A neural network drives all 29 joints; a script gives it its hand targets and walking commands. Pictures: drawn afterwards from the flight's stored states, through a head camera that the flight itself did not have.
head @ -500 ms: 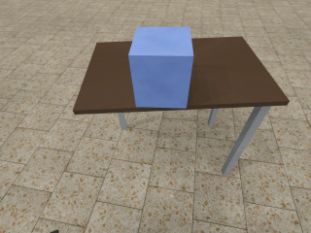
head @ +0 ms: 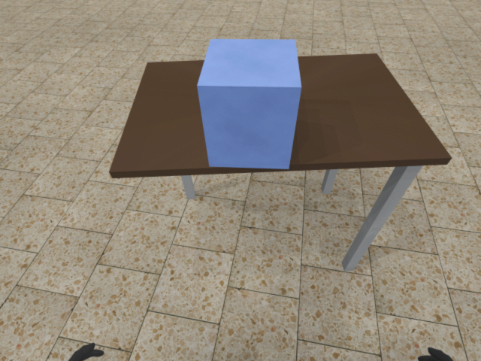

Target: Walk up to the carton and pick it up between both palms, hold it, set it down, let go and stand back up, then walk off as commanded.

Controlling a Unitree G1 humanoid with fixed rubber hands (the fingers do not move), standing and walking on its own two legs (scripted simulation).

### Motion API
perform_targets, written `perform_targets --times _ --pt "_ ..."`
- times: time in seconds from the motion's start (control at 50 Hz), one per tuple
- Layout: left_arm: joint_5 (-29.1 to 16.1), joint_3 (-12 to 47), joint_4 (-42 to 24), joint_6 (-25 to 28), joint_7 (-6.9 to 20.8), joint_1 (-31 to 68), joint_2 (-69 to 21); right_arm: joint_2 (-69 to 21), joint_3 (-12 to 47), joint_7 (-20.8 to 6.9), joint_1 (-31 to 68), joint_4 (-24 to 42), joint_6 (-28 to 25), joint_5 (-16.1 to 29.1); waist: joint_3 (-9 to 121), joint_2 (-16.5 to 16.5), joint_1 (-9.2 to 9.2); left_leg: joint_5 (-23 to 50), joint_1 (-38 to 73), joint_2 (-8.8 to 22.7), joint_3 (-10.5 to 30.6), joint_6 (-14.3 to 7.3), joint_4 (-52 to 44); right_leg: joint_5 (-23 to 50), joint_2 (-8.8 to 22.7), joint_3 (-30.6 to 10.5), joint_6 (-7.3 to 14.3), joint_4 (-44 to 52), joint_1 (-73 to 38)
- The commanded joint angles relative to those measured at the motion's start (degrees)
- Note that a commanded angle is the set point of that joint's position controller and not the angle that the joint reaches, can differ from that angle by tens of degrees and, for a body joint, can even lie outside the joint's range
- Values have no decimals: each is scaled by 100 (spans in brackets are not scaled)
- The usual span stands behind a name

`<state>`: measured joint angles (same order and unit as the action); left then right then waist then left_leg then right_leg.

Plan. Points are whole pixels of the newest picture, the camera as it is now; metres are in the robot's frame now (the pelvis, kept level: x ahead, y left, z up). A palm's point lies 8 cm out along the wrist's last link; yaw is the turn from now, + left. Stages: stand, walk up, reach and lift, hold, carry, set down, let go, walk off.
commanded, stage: walk up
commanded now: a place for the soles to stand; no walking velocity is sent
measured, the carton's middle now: (250, 105) +0.64 +0.00 +0.08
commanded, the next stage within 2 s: none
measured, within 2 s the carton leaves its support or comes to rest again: neither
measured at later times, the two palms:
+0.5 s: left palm (94, 354) +0.17 +0.26 -0.06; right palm out of the picture +0.11 -0.38 -0.09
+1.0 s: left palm (105, 294) +0.27 +0.28 -0.08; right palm (458, 326) +0.21 -0.35 -0.09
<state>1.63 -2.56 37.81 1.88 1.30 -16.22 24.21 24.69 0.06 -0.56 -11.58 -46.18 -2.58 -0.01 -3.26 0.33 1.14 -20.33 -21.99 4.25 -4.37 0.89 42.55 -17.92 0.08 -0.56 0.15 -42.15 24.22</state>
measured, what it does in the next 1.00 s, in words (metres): walks ahead: left foot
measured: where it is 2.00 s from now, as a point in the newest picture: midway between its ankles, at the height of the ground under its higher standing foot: outside the picture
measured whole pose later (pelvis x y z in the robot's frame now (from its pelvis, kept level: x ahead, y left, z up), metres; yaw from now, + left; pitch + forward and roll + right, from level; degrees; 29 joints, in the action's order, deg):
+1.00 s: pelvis +0.17 -0.03 +0.00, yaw -1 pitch -1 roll +0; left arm 1.6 -2.6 37.8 1.6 1.6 -18.9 24.3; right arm 26.0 0.1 -0.5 -19.5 -46.4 -3.8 0.0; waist -2.5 0.3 1.1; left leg -16.5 -23.6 2.1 -1.6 0.3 41.4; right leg -23.6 0.9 -0.1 1.6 -48.0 25.5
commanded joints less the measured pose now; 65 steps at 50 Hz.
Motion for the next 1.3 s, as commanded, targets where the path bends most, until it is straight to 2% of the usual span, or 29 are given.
perform_targets --times 0.0,0.1,0.12,0.14,0.18,0.2,0.28,0.32,0.34,0.36,0.38,0.4,0.44,0.48,0.64,0.7,0.72,0.74,0.76,0.78,0.84,0.9,0.98,1.0,1.02,1.06,1.14,1.2,1.28 --pt "-74 -168 227 144 -144 421 1096 1188 -370 41 268 15 -99 -77 976 -176 -46 -151 383 540 836 -516 -1122 51 450 -782 447 839 -460" --pt "-71 -176 212 150 -134 428 1106 1180 -373 38 261 21 -105 -81 1023 -180 -46 -58 422 491 799 -494 -1086 149 472 -808 457 836 -495" --pt "35 -380 18 163 48 19 1436 1622 -665 -34 -298 94 -205 -101 1270 -35 25 -2208 800 599 1271 -795 -1052 -2131 342 -988 615 615 -129" --pt "71 -404 -54 156 105 152 1459 1861 -772 -35 -558 44 -228 -136 871 -355 153 -3276 1127 885 1915 -953 -1500 -2838 249 -861 556 268 833" --pt "91 -340 -231 157 132 630 1226 2186 -930 -6 -977 -53 -268 -170 174 -1227 476 -3297 2222 1957 3182 -1551 -2628 -1419 160 140 203 -1040 2497" --pt "97 -334 -264 195 120 750 1264 2152 -951 18 -1089 -70 -301 -163 96 -938 539 -2345 2452 2019 3276 -1700 -2513 -1182 334 -58 150 -1106 2725" --pt "-20 -391 -142 230 235 342 1179 1994 -879 -15 -818 162 -249 -156 535 -1214 349 -1112 1700 1448 1910 -1407 -2174 -1025 221 315 32 -158 1042" --pt "-59 -473 155 281 194 -427 1144 1786 -794 -74 -78 368 -157 -129 433 -1040 -290 -1133 64 960 947 -1022 -1459 49 -32 652 138 866 -953" --pt "-50 -604 422 317 119 -1159 1307 1406 -696 -85 -46 428 -105 -162 667 -262 -683 -1104 -869 561 417 -809 -185 7 -210 597 149 1112 -2364" --pt "13 -783 533 372 5 -1917 1847 830 -518 -82 51 650 -114 -135 727 1354 -1118 -949 -2324 -101 -104 -477 1996 -1594 726 -1458 380 2015 -3338" --pt "-12 -863 297 415 -64 -1684 2345 781 -422 -36 29 781 -117 -46 525 1790 -987 -1291 -3351 -567 449 -274 2724 -1975 2001 -4129 937 2955 -3062" --pt "-83 -807 156 393 -47 -1189 2238 1400 -557 0 111 667 -88 -19 284 502 -781 -1098 -3081 -289 1045 -337 2884 -2178 2230 -4206 1220 2866 -2441" --pt "-136 -667 76 371 -77 -505 1799 1496 -591 -59 -596 366 -128 -59 -108 118 -255 -244 -2587 65 842 -270 2468 -1525 1800 -2930 1147 2551 -2017" --pt "-163 -583 60 364 -72 -336 1645 1389 -634 -118 -838 225 -135 -89 -119 591 -142 4 -1809 152 611 -225 1832 -785 1498 -2155 1144 2491 -1371" --pt "-126 -607 -25 325 49 -271 1874 1289 -658 -223 -414 355 -238 -78 -480 971 -361 190 -910 1 155 -221 170 -1156 1491 -1625 1377 2367 -812" --pt "-154 -450 -143 229 32 222 1537 1266 -717 -105 -1301 77 -353 -102 193 598 200 890 967 -413 -230 -343 -745 553 1178 -737 1002 898 -257" --pt "-164 -345 -155 199 9 145 1229 1392 -778 -14 -1826 -67 -388 -129 649 -55 450 753 1897 -508 4 -398 -1039 1284 908 -354 771 -322 -1" --pt "-226 -212 -233 199 -20 -28 773 1746 -858 69 -2128 -49 -430 -192 915 -1138 512 191 2391 412 1796 -729 -1746 1049 407 123 387 -1837 607" --pt "-233 -196 -225 177 -53 -185 716 2214 -897 114 -1912 134 -436 -150 706 -1490 339 141 2497 1617 4372 -1176 -2536 -1199 -389 24 96 -2369 1759" --pt "-169 -315 -135 114 -117 15 1360 2259 -888 77 -1715 128 -386 -12 554 -700 304 194 2054 1807 4414 -1634 -2376 -1512 -48 -391 113 -2604 1486" --pt "-156 -297 -45 97 -106 -155 1099 1673 -638 112 -1276 243 -308 -31 273 -512 64 2112 1504 1241 2610 -1485 -1713 -1472 362 -168 140 -1740 1168" --pt "-199 -276 71 83 -106 -302 867 1494 -500 126 -922 311 -262 -86 574 -730 6 3519 743 1050 1824 -1441 -1326 -980 295 146 108 -835 216" --pt "-82 -353 330 151 -220 -611 928 1302 -395 109 -366 327 -70 -17 687 -583 -321 1714 -465 646 1198 -939 -468 179 -19 280 309 905 -1354" --pt "13 -406 320 171 -246 -521 1169 980 -285 96 -471 315 -32 8 607 187 -306 760 -996 329 959 -703 157 -258 511 -681 440 1491 -1553" --pt "45 -433 230 206 -252 -197 1470 603 -174 74 -510 324 19 34 215 1163 -143 -614 -1605 -372 498 -340 775 -1107 1606 -2612 800 2347 -1147" --pt "-20 -414 110 178 -198 463 1547 1196 -387 129 -550 78 61 28 -130 744 -57 -1144 -673 -178 694 -348 1074 -1535 1938 -2585 1372 2315 129" --pt "-70 -268 59 86 -129 666 1183 1113 -482 62 -893 -183 -104 -75 374 707 140 156 674 -304 326 -408 -708 -772 949 -915 699 1267 214" --pt "-145 -225 126 1 -117 337 870 1509 -485 110 -298 -29 -207 -120 606 -446 -223 -542 126 888 2474 -838 -1784 -957 178 -161 259 159 -232" --pt "-34 -285 213 112 -132 475 1183 1011 -312 87 -197 -29 -120 -37 441 495 -107 -69 -473 -89 892 -413 -613 -1007 899 -1244 592 1445 -719"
